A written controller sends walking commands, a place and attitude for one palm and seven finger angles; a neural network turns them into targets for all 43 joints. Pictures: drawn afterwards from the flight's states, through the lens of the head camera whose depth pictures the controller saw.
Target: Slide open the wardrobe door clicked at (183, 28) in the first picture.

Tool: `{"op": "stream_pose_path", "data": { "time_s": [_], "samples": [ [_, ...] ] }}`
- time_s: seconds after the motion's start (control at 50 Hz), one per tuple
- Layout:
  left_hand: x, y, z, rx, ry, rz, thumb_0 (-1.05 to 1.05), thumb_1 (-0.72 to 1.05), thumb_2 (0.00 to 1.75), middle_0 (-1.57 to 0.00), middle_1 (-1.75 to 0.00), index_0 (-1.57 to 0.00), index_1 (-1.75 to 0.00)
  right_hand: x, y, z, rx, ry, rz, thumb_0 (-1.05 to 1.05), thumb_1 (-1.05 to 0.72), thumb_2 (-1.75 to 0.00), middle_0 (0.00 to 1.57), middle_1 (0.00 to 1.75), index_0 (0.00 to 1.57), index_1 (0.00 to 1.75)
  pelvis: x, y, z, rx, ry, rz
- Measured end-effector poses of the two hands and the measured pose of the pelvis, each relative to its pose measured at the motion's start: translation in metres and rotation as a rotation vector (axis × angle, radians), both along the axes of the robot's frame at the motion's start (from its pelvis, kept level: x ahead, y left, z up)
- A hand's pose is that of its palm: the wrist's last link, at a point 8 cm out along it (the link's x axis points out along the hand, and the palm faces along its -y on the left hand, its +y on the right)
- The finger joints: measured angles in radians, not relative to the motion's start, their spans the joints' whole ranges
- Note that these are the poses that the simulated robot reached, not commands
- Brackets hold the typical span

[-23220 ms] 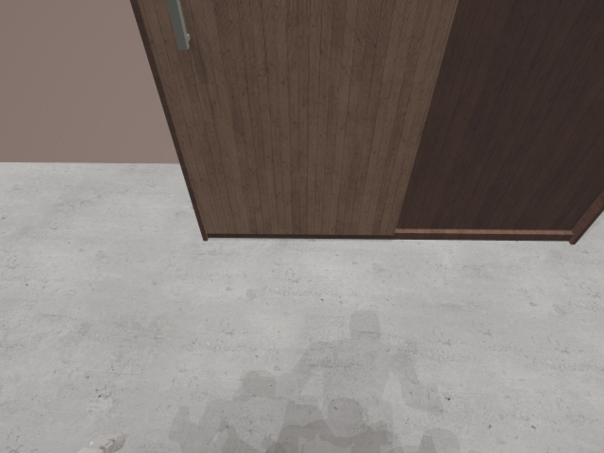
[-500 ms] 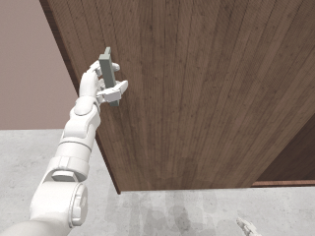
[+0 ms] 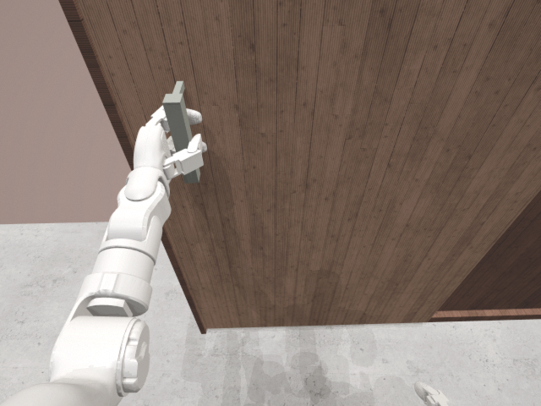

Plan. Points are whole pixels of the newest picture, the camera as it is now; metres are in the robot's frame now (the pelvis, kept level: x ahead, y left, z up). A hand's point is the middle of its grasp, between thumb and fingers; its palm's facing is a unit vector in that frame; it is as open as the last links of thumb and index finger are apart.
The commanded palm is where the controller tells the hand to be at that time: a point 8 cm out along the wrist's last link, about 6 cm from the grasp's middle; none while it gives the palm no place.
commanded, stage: grip the handle and tug to test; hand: left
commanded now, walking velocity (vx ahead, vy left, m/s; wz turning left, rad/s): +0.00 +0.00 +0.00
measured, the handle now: (186, 133) +0.49 +0.16 +0.16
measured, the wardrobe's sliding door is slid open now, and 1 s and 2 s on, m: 0.00 0.00 0.04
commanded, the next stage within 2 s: tug the door sideways, standing still in 0.36 s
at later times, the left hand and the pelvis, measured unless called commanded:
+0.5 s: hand (195, 155) +0.43 +0.13 +0.17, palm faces +0.07 -1.00 +0.00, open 6.0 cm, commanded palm +0.39 +0.17 +0.17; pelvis +0.04 +0.00 +0.00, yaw -2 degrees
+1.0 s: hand (199, 154) +0.43 +0.12 +0.17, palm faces +0.15 -0.99 -0.03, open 6.0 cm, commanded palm +0.41 +0.12 +0.17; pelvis +0.02 +0.01 +0.00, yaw +3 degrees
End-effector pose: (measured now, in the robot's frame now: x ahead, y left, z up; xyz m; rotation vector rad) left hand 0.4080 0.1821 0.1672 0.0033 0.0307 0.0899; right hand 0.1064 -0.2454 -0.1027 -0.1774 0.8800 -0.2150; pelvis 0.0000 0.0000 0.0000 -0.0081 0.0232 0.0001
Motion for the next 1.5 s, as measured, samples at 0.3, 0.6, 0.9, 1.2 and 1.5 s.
{"op": "stream_pose_path", "data": {
  "time_s": [0.3,0.6,0.9,1.2,1.5],
  "samples": [
    [-0.002,-0.001,-0.001,-0.004,-0.014,-0.005,0.01,0.72,0.78,-0.32,-1.4,-0.33,-1.4,0.021,-0.002,0.007,0.022,-0.058,-0.026,0.01,-0.9,-0.9,0.2,0.3,0.2,0.3,0.016,-0.002,0.002,0.002,0.002,-0.03],
    [-0.004,0.0,0.0,-0.01,-0.007,-0.015,0.02,0.72,0.78,-0.3,-1.37,-0.32,-1.39,0.08,0.004,0.017,0.005,-0.081,0.026,0.01,-0.9,-0.9,0.2,0.3,0.2,0.3,0.045,0.002,0.003,-0.006,-0.002,-0.01],
    [-0.005,-0.006,0.003,0.017,0.02,0.053,0.02,0.72,0.83,-0.3,-1.35,-0.31,-1.4,0.081,0.035,0.006,0.052,-0.06,0.12,0.01,-0.9,-0.9,0.2,0.3,0.2,0.3,0.026,0.004,0.001,-0.002,-0.005,0.037],
    [-0.005,-0.016,0.002,0.031,0.005,0.044,0.01,0.73,0.81,-0.29,-1.37,-0.26,-1.4,0.02,0.03,-0.011,0.035,0.048,0.104,0.01,-0.9,-0.9,0.2,0.3,0.2,0.3,0.006,0.01,-0.002,-0.005,-0.004,0.052],
    [0.001,-0.022,-0.004,0.119,-0.119,-0.027,-0.04,0.66,0.82,-0.41,-1.39,-0.28,-1.4,0.013,0.009,-0.013,-0.003,0.001,0.028,0.01,-0.9,-0.9,0.2,0.3,0.2,0.3,0.002,-0.006,-0.01,0.013,-0.027,-0.024]
  ]
}}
